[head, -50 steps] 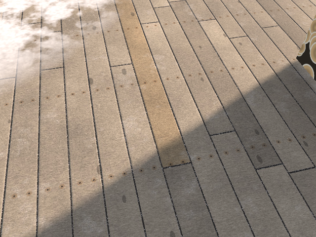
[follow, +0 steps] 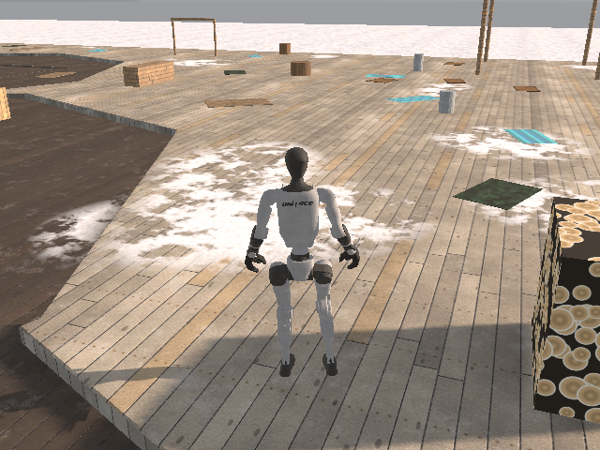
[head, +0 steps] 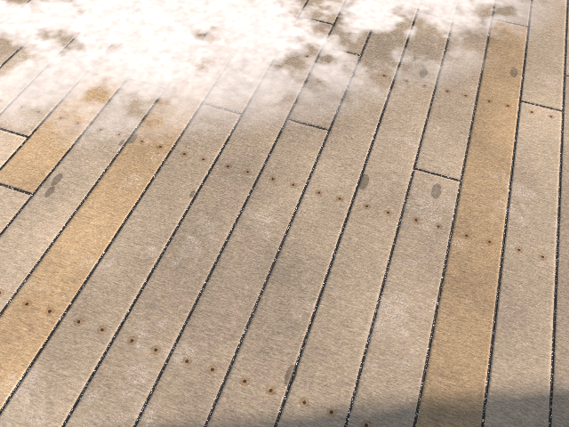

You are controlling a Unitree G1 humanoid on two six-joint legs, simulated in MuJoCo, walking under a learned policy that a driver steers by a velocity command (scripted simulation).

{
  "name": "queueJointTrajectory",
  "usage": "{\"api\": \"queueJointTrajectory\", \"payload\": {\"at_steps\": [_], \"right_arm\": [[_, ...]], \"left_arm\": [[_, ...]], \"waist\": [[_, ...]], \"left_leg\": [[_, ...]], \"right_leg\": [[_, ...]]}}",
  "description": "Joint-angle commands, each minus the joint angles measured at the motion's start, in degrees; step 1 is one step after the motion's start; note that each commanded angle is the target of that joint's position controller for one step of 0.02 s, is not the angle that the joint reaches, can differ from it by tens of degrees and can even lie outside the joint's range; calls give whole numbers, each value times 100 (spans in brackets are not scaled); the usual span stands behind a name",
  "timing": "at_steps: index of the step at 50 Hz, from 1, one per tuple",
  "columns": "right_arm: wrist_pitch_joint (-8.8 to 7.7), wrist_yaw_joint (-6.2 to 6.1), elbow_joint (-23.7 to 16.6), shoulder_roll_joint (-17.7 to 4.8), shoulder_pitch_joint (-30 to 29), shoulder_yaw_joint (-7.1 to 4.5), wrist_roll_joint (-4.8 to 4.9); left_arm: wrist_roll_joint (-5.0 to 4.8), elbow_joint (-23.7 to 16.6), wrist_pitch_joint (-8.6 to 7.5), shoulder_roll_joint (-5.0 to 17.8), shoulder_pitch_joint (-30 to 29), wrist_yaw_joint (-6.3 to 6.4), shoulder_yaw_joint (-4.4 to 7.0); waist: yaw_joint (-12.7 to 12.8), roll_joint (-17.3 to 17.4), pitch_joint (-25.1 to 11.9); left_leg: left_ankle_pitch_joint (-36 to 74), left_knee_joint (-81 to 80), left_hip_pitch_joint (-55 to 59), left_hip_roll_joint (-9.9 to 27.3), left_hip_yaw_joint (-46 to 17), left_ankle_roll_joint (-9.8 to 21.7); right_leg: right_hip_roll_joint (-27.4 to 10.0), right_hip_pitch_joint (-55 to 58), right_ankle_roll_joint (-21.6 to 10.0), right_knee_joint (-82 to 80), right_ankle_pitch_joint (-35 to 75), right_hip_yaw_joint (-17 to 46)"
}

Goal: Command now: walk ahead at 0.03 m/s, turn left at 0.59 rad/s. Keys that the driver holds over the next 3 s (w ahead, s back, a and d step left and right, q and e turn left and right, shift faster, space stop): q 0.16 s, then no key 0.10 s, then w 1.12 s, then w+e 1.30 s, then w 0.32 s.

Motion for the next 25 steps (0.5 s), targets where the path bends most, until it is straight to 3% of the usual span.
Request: {"api": "queueJointTrajectory", "payload": {"at_steps": [1, 4, 6, 7, 8, 9, 10, 11, 12, 13, 14, 17, 19, 21, 23, 24, 25], "right_arm": [[-30, -38, -484, -922, -194, -280, 1], [26, -9, -490, -908, -172, -276, 40], [78, -35, -497, -858, -228, -258, 127], [85, -49, -513, -649, -104, -199, 120], [46, -36, -697, -508, -73, -176, 177], [-55, -25, -653, -939, -131, -306, 35], [-56, 2, -467, -1134, 3, -392, 38], [2, 0, -265, -1022, 212, -383, 46], [61, -18, -168, -865, 309, -339, 15], [96, -10, -139, -668, 318, -274, 19], [99, 7, -159, -531, 260, -211, 40], [18, 75, -324, -311, -261, -52, 76], [-71, 128, -375, -241, -449, 17, 81], [-174, 160, -324, -302, -430, 11, 97], [-272, 188, -140, -325, -90, -16, 123], [-307, 195, 13, -287, 181, -22, 126], [-327, 175, 134, -328, 527, -45, 131]], "left_arm": [[-34, -329, -66, 456, 151, -31, 128], [-65, -358, -135, 490, 249, -112, 163], [-51, -250, -170, 538, 635, -160, 225], [40, -241, -156, 871, 850, -140, 320], [185, -225, -93, 1436, 748, -101, 445], [298, -389, -133, 1183, 573, -101, 403], [246, -541, -150, 863, 233, -48, 304], [135, -588, -143, 678, -40, -24, 248], [24, -608, -140, 570, -96, -13, 204], [-15, -589, -123, 537, -31, -3, 166], [-9, -540, -96, 539, 161, -1, 157], [-50, -384, -50, 683, 724, 7, 191], [-69, -345, -71, 865, 823, -10, 232], [-111, -283, -107, 1021, 967, -52, 277], [-201, -229, -114, 1061, 975, -104, 274], [-230, -203, -114, 997, 964, -132, 245], [-204, -186, -154, 788, 949, -160, 173]], "waist": [[72, 941, -1023], [74, 1060, -954], [299, 989, -909], [279, 461, -963], [7, -1374, -650], [162, -1523, -630], [32, -957, -625], [-107, -673, -537], [-86, -608, -483], [-48, -557, -424], [29, -542, -473], [425, -1026, -437], [500, -1163, -324], [529, -1153, -202], [326, -972, -135], [165, -858, -118], [-14, -719, -291]], "left_leg": [[-631, -876, 810, 1326, -1832, 961], [-621, -742, 936, 1282, -2182, 867], [-722, -458, 634, 1003, -2098, 590], [-1442, 195, 17, 673, -1737, 289], [-2562, 1426, -1227, -311, -386, -78], [-2901, 2920, -1363, -100, -272, -365], [-2539, 3666, -1176, 13, -418, -434], [-2255, 3980, -1076, 12, -326, -526], [-2007, 4283, -1140, 7, -283, -616], [-1898, 4447, -1128, -4, -241, -683], [-1690, 4230, -1092, 42, -49, -706], [-1560, 2840, -1093, 277, 370, -714], [-1861, 1904, -529, 417, 636, -606], [-2042, 1126, 90, 391, 836, -451], [-1293, 23, 873, 329, 967, -216], [-854, -565, 1447, 266, 1037, -91], [-745, -680, 2259, 379, 842, 16]], "right_leg": [[146, 460, -22, -513, 62, -40], [239, 819, -165, -1322, 35, -79], [173, 1657, -367, -2564, 727, -192], [-685, 2327, -666, -2923, 812, 436], [-1882, 2490, -1464, -3267, 1622, 1804], [-2500, 2066, -2067, -3444, 2073, 2574], [-2204, 1911, -1933, -3308, 2246, 2038], [-1775, 1831, -1631, -3171, 2327, 1421], [-1551, 1927, -1498, -3097, 2409, 1097], [-1453, 1938, -1509, -3078, 2652, 880], [-1292, 2009, -1478, -3219, 2032, 661], [-1180, 2501, -1434, -3608, -160, 749], [-1274, 2322, -1450, -3734, -364, 768], [-1344, 2051, -1499, -3729, -322, 741], [-1327, 1737, -1495, -3592, -336, 691], [-1245, 1458, -1427, -3422, -295, 602], [-1118, 1016, -1240, -3108, -164, 458]]}}
Next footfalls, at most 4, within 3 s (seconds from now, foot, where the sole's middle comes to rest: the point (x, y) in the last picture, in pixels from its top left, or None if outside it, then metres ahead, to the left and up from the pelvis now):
0.14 right None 0.08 -0.15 -0.77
0.52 left None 0.02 0.10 -0.77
0.96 right None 0.39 -0.07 -0.77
1.50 left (185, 343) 0.63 0.23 -0.77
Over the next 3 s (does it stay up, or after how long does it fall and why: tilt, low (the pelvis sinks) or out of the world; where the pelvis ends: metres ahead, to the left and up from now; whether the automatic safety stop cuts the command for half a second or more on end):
stays up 1.27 -0.06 0.00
